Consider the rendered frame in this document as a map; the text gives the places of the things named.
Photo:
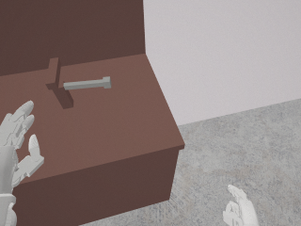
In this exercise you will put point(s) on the left robot forearm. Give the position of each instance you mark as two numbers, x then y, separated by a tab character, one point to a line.
7	215

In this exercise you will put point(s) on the robot right hand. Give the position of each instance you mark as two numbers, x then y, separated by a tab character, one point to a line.
242	213

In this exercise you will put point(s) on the robot left hand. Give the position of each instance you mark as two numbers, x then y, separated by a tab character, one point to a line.
12	130

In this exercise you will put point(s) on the tap lever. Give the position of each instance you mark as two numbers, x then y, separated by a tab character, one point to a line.
105	82

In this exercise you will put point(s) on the counter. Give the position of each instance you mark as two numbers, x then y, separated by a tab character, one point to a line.
106	151

